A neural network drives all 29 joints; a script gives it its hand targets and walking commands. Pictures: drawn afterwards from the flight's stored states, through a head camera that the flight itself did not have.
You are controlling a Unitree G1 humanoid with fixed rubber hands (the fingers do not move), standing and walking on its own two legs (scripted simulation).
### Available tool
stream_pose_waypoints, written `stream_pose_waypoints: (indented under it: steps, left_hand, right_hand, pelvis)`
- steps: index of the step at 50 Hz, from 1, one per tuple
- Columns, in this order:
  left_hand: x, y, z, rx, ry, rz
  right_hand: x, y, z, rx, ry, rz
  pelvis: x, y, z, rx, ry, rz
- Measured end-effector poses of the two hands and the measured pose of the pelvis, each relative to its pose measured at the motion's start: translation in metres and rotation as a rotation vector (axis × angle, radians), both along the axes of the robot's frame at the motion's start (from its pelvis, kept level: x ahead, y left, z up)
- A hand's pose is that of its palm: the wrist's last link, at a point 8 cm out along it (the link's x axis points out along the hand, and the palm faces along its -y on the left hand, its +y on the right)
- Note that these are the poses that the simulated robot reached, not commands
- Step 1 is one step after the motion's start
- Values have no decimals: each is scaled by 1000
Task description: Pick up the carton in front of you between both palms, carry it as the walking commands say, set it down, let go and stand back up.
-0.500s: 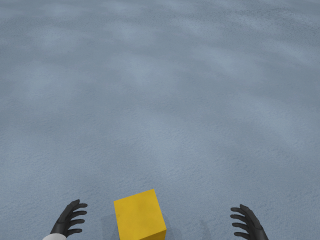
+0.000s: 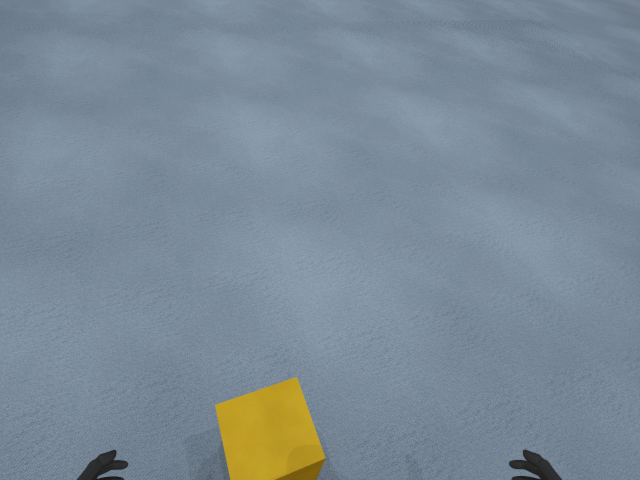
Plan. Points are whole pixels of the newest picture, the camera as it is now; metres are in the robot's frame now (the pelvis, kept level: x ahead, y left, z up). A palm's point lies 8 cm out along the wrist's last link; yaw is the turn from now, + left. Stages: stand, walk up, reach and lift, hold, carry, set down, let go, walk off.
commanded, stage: stand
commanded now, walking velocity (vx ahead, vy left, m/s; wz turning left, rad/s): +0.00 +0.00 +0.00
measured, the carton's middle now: (268, 445) +0.33 +0.08 -0.64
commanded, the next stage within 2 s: none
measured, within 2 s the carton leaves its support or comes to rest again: neither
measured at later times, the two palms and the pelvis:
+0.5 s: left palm out of the picture +0.10 +0.30 -0.11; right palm out of the picture +0.11 -0.30 -0.08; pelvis +0.00 +0.01 +0.01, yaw +0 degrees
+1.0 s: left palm out of the picture +0.07 +0.31 -0.11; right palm out of the picture +0.08 -0.31 -0.08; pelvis -0.01 +0.00 +0.01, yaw +0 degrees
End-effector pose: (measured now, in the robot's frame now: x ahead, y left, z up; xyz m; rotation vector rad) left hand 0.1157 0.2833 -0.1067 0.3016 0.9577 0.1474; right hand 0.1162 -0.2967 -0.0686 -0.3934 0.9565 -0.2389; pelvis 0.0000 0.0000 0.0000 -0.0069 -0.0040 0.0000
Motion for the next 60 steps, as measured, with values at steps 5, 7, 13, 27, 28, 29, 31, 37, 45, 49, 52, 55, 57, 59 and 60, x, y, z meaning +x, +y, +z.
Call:
stream_pose_waypoints:
  steps: [5, 7, 13, 27, 28, 29, 31, 37, 45, 49, 52, 55, 57, 59, 60]
  left_hand:
    - [7, 3, -1, 6, 14, -5]
    - [9, 4, -1, 9, 20, -7]
    - [8, 9, -1, 21, 41, -9]
    - [-16, 16, 0, 39, 94, 3]
    - [-18, 17, 0, 40, 98, 4]
    - [-20, 17, 0, 40, 101, 5]
    - [-23, 18, 0, 42, 108, 8]
    - [-33, 20, 0, 46, 130, 15]
    - [-41, 23, 0, 53, 150, 25]
    - [-43, 23, 1, 55, 155, 29]
    - [-44, 24, 1, 56, 157, 33]
    - [-44, 24, 1, 57, 159, 36]
    - [-44, 24, 2, 58, 160, 37]
    - [-44, 24, 2, 58, 161, 39]
    - [-44, 24, 2, 58, 161, 40]
  right_hand:
    - [6, 8, -4, 14, 8, -2]
    - [8, 10, -5, 19, 12, -3]
    - [6, 11, -8, 25, 31, -11]
    - [-14, 0, -10, 13, 80, -30]
    - [-16, -1, -10, 13, 84, -31]
    - [-18, -2, -10, 13, 88, -32]
    - [-21, -3, -10, 12, 96, -34]
    - [-31, -7, -12, 12, 121, -40]
    - [-39, -10, -14, 13, 145, -44]
    - [-39, -12, -15, 13, 152, -44]
    - [-38, -12, -15, 13, 154, -44]
    - [-37, -13, -15, 13, 156, -42]
    - [-37, -13, -15, 13, 157, -41]
    - [-36, -14, -15, 13, 158, -40]
    - [-35, -14, -15, 13, 158, -40]
  pelvis:
    - [5, 3, 1, 1, -3, -4]
    - [7, 4, 2, 2, -4, -5]
    - [7, 6, 3, 3, -10, -7]
    - [-2, 6, 6, 3, -28, -5]
    - [-3, 6, 7, 3, -29, -5]
    - [-4, 6, 7, 3, -30, -5]
    - [-6, 6, 7, 3, -31, -4]
    - [-10, 5, 8, 3, -35, -2]
    - [-13, 3, 9, 2, -37, 1]
    - [-13, 3, 10, 2, -37, 3]
    - [-13, 2, 10, 2, -37, 5]
    - [-13, 2, 10, 2, -37, 6]
    - [-13, 1, 10, 2, -37, 7]
    - [-13, 1, 10, 2, -37, 9]
    - [-13, 1, 10, 2, -37, 9]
